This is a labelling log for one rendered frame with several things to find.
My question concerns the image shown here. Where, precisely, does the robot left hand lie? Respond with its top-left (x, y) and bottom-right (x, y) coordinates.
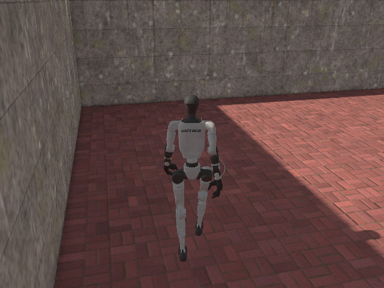
top-left (164, 163), bottom-right (178, 175)

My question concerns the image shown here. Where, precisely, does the left robot forearm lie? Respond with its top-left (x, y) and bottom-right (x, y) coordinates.
top-left (164, 144), bottom-right (173, 166)

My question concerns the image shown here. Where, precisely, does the left robot upper arm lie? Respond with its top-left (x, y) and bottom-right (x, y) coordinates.
top-left (166, 121), bottom-right (179, 152)

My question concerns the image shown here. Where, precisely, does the right robot forearm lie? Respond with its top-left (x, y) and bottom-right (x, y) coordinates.
top-left (210, 146), bottom-right (221, 180)

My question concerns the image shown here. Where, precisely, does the robot right foot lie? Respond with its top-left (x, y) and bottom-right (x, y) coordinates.
top-left (195, 222), bottom-right (203, 236)

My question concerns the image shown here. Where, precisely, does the right robot upper arm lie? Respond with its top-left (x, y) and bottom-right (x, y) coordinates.
top-left (204, 120), bottom-right (217, 155)

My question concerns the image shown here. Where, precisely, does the right robot shin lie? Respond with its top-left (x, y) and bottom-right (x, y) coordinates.
top-left (197, 192), bottom-right (208, 228)

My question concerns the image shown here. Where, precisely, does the robot right hand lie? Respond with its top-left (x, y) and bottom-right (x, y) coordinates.
top-left (208, 179), bottom-right (223, 199)

